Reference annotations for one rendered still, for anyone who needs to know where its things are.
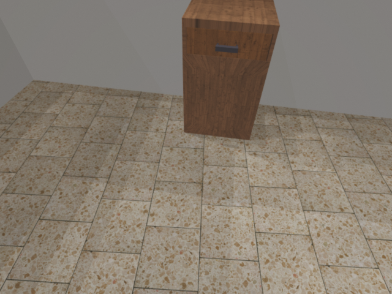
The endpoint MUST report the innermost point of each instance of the cabinet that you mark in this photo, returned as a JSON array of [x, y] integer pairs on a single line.
[[221, 94]]

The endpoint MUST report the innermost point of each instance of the drawer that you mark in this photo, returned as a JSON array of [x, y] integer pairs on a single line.
[[251, 45]]

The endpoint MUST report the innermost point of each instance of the handle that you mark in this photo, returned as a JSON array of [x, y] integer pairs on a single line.
[[226, 48]]

